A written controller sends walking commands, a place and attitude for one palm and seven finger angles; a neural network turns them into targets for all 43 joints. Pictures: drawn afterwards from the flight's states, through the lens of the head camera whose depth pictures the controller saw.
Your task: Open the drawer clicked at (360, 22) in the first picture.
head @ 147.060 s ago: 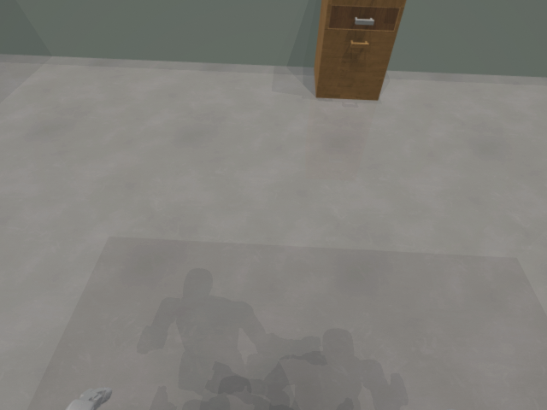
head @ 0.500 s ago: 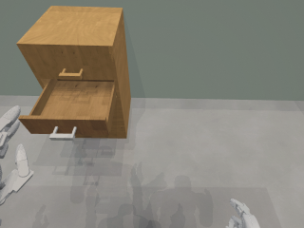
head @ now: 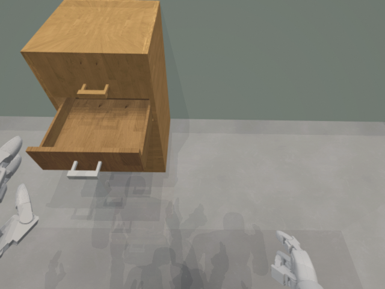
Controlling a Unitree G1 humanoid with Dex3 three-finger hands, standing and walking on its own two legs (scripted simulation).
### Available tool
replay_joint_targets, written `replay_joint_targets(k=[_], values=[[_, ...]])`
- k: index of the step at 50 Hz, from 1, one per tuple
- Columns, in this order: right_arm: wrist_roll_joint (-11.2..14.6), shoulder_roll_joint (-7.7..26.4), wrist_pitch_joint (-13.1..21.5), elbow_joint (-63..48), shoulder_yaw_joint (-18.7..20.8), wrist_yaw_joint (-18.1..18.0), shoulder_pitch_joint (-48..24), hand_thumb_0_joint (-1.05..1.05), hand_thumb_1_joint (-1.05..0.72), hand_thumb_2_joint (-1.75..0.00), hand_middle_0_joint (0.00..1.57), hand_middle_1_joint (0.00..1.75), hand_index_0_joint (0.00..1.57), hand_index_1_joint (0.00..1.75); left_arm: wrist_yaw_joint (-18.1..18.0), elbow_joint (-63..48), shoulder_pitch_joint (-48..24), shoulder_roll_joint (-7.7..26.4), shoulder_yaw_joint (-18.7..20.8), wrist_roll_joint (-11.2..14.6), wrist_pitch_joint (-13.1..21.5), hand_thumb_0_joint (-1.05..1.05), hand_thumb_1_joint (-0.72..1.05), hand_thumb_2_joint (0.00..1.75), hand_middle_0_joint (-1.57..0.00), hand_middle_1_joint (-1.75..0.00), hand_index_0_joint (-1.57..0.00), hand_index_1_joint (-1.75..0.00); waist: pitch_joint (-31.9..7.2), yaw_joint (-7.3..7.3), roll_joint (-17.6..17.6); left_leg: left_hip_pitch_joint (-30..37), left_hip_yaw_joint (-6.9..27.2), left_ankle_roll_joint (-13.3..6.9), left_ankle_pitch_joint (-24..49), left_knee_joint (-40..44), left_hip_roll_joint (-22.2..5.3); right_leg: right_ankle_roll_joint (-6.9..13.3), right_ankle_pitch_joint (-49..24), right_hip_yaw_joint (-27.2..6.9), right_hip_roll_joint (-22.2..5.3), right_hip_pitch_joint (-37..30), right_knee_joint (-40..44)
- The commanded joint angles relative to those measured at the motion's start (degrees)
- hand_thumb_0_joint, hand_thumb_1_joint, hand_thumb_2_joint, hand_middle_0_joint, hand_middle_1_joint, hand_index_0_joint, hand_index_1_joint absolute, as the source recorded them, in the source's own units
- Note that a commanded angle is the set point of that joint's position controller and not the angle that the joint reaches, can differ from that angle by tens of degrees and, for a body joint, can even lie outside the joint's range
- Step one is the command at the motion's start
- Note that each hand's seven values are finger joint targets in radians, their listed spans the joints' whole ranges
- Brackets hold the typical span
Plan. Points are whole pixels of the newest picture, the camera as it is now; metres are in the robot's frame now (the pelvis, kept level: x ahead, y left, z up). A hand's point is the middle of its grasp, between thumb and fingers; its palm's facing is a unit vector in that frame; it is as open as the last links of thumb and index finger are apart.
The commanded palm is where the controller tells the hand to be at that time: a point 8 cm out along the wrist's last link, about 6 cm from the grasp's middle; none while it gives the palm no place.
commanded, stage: stop stepping back and stand still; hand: left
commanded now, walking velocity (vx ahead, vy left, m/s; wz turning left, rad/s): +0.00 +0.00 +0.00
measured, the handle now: (85, 169) +0.50 +0.41 -0.25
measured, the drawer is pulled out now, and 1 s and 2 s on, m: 0.27 0.27 0.27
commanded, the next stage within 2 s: let the arm hang, fingers relaxed in 0.58 s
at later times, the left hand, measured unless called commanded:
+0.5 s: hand (6, 243) +0.16 +0.26 +0.15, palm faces +0.34 -0.82 -0.46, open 7.4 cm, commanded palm +0.10 +0.30 +0.17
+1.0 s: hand out of the picture +0.02 +0.18 -0.17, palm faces +0.01 -0.98 -0.19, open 7.2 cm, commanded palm none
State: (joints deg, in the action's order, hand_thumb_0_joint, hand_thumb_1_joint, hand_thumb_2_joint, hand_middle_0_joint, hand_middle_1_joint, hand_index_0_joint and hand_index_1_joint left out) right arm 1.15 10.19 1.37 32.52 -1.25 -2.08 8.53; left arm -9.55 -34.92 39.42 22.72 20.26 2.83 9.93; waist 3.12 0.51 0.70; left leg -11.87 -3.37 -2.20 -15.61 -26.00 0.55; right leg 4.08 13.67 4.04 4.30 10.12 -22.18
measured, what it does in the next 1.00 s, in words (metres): stands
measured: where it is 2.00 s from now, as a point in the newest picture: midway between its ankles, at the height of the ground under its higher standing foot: outside the picture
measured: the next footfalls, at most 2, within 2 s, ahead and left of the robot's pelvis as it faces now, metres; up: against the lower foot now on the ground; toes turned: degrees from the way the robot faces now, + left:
none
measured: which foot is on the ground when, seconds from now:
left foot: down 0.00-1.00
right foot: down 0.00-1.00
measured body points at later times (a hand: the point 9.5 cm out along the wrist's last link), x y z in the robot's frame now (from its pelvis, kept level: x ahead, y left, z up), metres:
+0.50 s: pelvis -0.03 +0.02 +0.00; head +0.00 +0.03 +0.45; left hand +0.13 +0.30 +0.17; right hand +0.14 -0.21 -0.08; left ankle -0.02 +0.09 -0.74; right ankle -0.02 -0.07 -0.74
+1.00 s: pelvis -0.03 +0.01 +0.00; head +0.00 +0.02 +0.44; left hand +0.02 +0.23 -0.15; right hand +0.03 -0.24 -0.14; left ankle -0.02 +0.09 -0.74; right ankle -0.02 -0.07 -0.74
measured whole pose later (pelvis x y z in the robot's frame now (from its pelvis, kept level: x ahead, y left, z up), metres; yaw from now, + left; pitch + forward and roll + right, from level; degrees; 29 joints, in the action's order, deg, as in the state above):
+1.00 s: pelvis -0.03 +0.01 +0.00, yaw +1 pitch +0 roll +0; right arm -1.4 12.5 -0.2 52.4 -1.0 -0.2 13.3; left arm -1.7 46.3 17.2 9.8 0.5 -1.2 -3.3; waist 4.4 0.9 -2.0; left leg -14.0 -3.6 -3.4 -13.8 -27.7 2.7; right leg 3.7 14.8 4.3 1.8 14.3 -28.9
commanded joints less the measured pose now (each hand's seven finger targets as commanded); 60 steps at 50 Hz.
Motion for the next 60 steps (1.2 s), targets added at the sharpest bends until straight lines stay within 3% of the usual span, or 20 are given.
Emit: replay_joint_targets(k=[1, 12, 23, 29, 33, 34, 35, 36, 37, 38, 39, 41, 42, 45, 46, 49, 52, 56, 57, 60], values=[[0.2, 8.0, 2.7, -8.3, 3.1, -1.2, -2.9, 0.00, -0.90, -0.90, 0.20, 0.30, 0.20, 0.30, -1.1, -11.0, 1.0, 7.2, 5.9, 0.2, 2.8, 0.00, 0.90, 0.90, -0.20, -0.30, -0.20, -0.30, -10.0, 0.61, 2.4, 3.0, 6.3, 0.4, 21.3, 2.8, -6.0, -3.7, -22.3, -7.5, -7.6, -5.7, 0.8], [-0.2, 8.4, 4.0, -8.3, 3.2, -1.9, -3.2, 0.00, -0.90, -0.90, 0.20, 0.30, 0.20, 0.30, -1.1, -11.4, 0.4, 7.8, 6.5, 0.3, 2.9, 0.00, 0.90, 0.90, -0.20, -0.30, -0.20, -0.30, -6.6, 0.18, 3.0, -2.1, 8.7, 1.1, 9.9, 8.6, -6.9, -3.6, -9.4, -6.0, -6.2, -4.1, 1.6], [-0.4, 8.8, 4.9, -7.7, 3.4, -2.2, -3.2, 0.00, -0.90, -0.90, 0.20, 0.30, 0.20, 0.30, -1.1, -10.8, 0.1, 6.7, 5.5, 0.0, 3.3, 0.00, 0.90, 0.90, -0.20, -0.30, -0.20, -0.30, -6.7, 0.25, 1.4, -3.8, 9.0, 0.9, 5.0, 8.6, -6.0, -3.5, -7.6, -6.9, -6.7, -4.5, 3.1], [-0.7, 8.7, 5.2, -7.5, 3.3, -2.2, -2.9, 0.00, -0.90, -0.90, 0.20, 0.30, 0.20, 0.30, -1.3, -11.1, -1.0, 6.6, 5.3, -0.3, 3.4, 0.00, 0.90, 0.90, -0.20, -0.30, -0.20, -0.30, -6.0, 0.12, 3.1, -4.3, 9.2, 0.8, 2.1, 9.8, -6.2, -3.6, -5.5, -6.7, -6.2, -3.8, 3.0], [-0.7, 8.7, 5.2, -7.5, 3.4, -2.3, -3.0, 0.00, -0.90, -0.90, 0.20, 0.30, 0.20, 0.30, -1.3, -10.9, -0.8, 6.6, 5.4, -0.2, 3.3, 0.00, 0.90, 0.90, -0.20, -0.30, -0.20, -0.30, -6.6, 0.18, 1.7, -3.5, 9.0, 1.1, 4.9, 8.9, -5.8, -3.4, -7.3, -6.7, -6.4, -4.1, 3.2], [-0.2, 17.8, 8.8, 7.3, 6.2, 3.1, -4.6, 0.00, -0.90, -0.90, 0.20, 0.30, 0.20, 0.30, 6.7, 38.8, -10.2, -0.5, -16.3, -5.5, -4.1, 0.00, 0.90, 0.90, -0.20, -0.30, -0.20, -0.30, 0.1, 2.41, 2.3, -5.6, 9.5, 0.7, 13.9, -1.1, -6.3, -1.6, -9.5, -2.9, -9.8, 7.0, -6.2], [-0.8, 14.5, 5.5, 8.7, 6.0, 3.0, 1.6, 0.00, -0.90, -0.90, 0.20, 0.30, 0.20, 0.30, 7.9, 41.8, -9.5, -1.6, -13.7, -5.3, -8.2, 0.00, 0.90, 0.90, -0.20, -0.30, -0.20, -0.30, -6.6, 1.72, 2.1, -0.2, 8.2, 1.1, 17.1, -0.8, -7.1, -1.4, -6.6, -6.8, -9.3, 7.5, -4.6], [-0.8, 13.5, 4.3, 7.5, 5.4, 2.7, 2.7, 0.00, -0.90, -0.90, 0.20, 0.30, 0.20, 0.30, 8.1, 41.2, -9.4, -2.8, -14.1, -5.0, -9.4, 0.00, 0.90, 0.90, -0.20, -0.30, -0.20, -0.30, -6.5, 1.81, 3.6, 0.0, 8.2, 0.6, 15.7, -1.2, -7.5, -2.0, -3.4, -5.8, -8.9, 8.4, -4.8], [-1.1, 12.3, 3.9, 7.8, 5.0, 2.6, 3.1, 0.00, -0.90, -0.90, 0.20, 0.30, 0.20, 0.30, 8.1, 42.9, -12.2, -3.4, -14.8, -5.0, -9.3, 0.00, 0.90, 0.90, -0.20, -0.30, -0.20, -0.30, -8.2, 1.31, -1.2, -0.8, 10.1, -0.5, 18.7, -1.6, -8.3, -1.6, -2.4, -5.2, -8.0, 8.0, -7.1], [-1.3, 12.7, 3.2, 7.4, 4.5, 2.4, 3.1, 0.00, -0.90, -0.90, 0.20, 0.30, 0.20, 0.30, 8.3, 45.2, -14.0, -3.2, -14.9, -4.9, -9.3, 0.00, 0.90, 0.90, -0.20, -0.30, -0.20, -0.30, -8.0, 1.05, -2.7, -2.7, 11.8, -1.5, 18.7, -0.4, -8.9, -1.6, -1.6, -5.3, -7.6, 6.6, -8.4], [-1.6, 13.0, 2.7, 7.4, 4.0, 2.1, 2.5, 0.00, -0.90, -0.90, 0.20, 0.30, 0.20, 0.30, 8.3, 48.2, -15.5, -2.7, -15.1, -4.8, -9.4, 0.00, 0.90, 0.90, -0.20, -0.30, -0.20, -0.30, -8.0, 0.52, -6.8, -3.6, 13.1, -2.3, 18.4, 0.0, -9.0, -1.4, -2.0, -6.2, -7.4, 4.6, -8.4], [-2.1, 13.6, 2.0, 8.2, 3.8, 1.8, 1.4, 0.00, -0.90, -0.90, 0.20, 0.30, 0.20, 0.30, 8.5, 54.8, -18.5, -1.8, -15.4, -4.9, -9.8, 0.00, 0.90, 0.90, -0.20, -0.30, -0.20, -0.30, -7.1, -0.20, -10.5, -4.5, 12.9, -2.3, 15.3, 0.6, -7.7, -0.8, -4.2, -8.4, -8.5, 2.8, -6.2], [-2.2, 13.2, 1.5, 8.9, 3.6, 1.7, 1.0, 0.00, -0.90, -0.90, 0.20, 0.30, 0.20, 0.30, 8.5, 58.6, -19.8, -1.3, -15.8, -5.0, -10.0, 0.00, 0.90, 0.90, -0.20, -0.30, -0.20, -0.30, -6.5, -0.37, -10.6, -3.9, 12.1, -1.8, 14.2, 0.7, -6.7, -0.2, -5.0, -9.4, -9.3, 2.7, -5.2], [-2.4, 11.4, 0.3, 12.4, 2.7, 1.3, 1.6, 0.00, -0.90, -0.90, 0.20, 0.30, 0.20, 0.30, 8.3, 68.7, -22.2, -1.4, -16.9, -4.4, -10.4, 0.00, 0.90, 0.90, -0.20, -0.30, -0.20, -0.30, -5.5, -0.31, -4.2, -1.4, 10.4, -1.3, 11.2, 2.5, -5.2, 0.3, -5.5, -10.8, -10.1, 1.7, -2.6], [-2.4, 10.6, 0.1, 13.8, 2.3, 1.2, 1.9, 0.00, -0.90, -0.90, 0.20, 0.30, 0.20, 0.30, 8.3, 71.7, -22.6, -1.8, -17.3, -4.2, -10.4, 0.00, 0.90, 0.90, -0.20, -0.30, -0.20, -0.30, -4.8, -0.29, -0.5, -1.0, 10.3, -1.1, 10.0, 3.7, -5.3, 0.1, -4.0, -10.6, -9.8, 1.6, -1.9], [-2.1, 8.1, -0.4, 17.4, 1.6, 1.0, 3.6, 0.00, -0.90, -0.90, 0.20, 0.30, 0.20, 0.30, 8.1, 79.6, -21.4, -3.1, -18.2, -3.8, -10.2, 0.00, 0.90, 0.90, -0.20, -0.30, -0.20, -0.30, -4.6, -0.65, 4.7, -0.6, 9.7, -1.1, 8.3, 5.5, -5.6, -0.4, -3.9, -10.3, -9.5, -0.8, 0.5], [-2.1, 6.6, -0.8, 20.5, 1.7, 0.4, 5.8, 0.00, -0.90, -0.90, 0.20, 0.30, 0.20, 0.30, 7.9, 85.4, -19.8, -4.8, -18.0, -3.7, -9.8, 0.00, 0.90, 0.90, -0.20, -0.30, -0.20, -0.30, -4.0, -0.64, 7.5, 1.3, 8.8, -0.8, 8.5, 5.2, -5.5, 0.1, -5.3, -10.1, -9.9, -1.1, 2.6], [-1.8, 5.1, -1.1, 24.4, 1.6, 0.0, 9.3, 0.00, -0.90, -0.90, 0.20, 0.30, 0.20, 0.30, 7.8, 90.8, -19.9, -5.8, -18.9, -3.3, -9.5, 0.00, 0.90, 0.90, -0.20, -0.30, -0.20, -0.30, -3.6, -0.16, 4.2, 2.3, 7.9, -0.5, 8.9, 5.5, -5.6, 0.2, -6.8, -9.9, -10.4, -2.2, 4.3], [-1.6, 5.1, -1.3, 24.9, 1.7, 0.0, 9.9, 0.00, -0.90, -0.90, 0.20, 0.30, 0.20, 0.30, 7.7, 91.9, -19.6, -6.0, -19.1, -3.4, -9.4, 0.00, 0.90, 0.90, -0.20, -0.30, -0.20, -0.30, -2.6, -0.10, 1.8, 2.8, 7.7, -0.5, 9.1, 5.2, -5.9, 0.1, -7.1, -9.9, -10.3, -1.3, 4.7], [-1.7, 4.2, -1.5, 27.4, 1.5, -0.3, 11.9, 0.00, -0.90, -0.90, 0.20, 0.30, 0.20, 0.30, 7.5, 94.6, -19.4, -7.4, -19.5, -3.2, -9.5, 0.00, 0.90, 0.90, -0.20, -0.30, -0.20, -0.30, 1.2, 0.15, -0.2, 1.9, 7.6, -0.5, 7.1, 6.5, -5.8, 0.0, -4.2, -9.8, -10.1, 0.0, 6.1]])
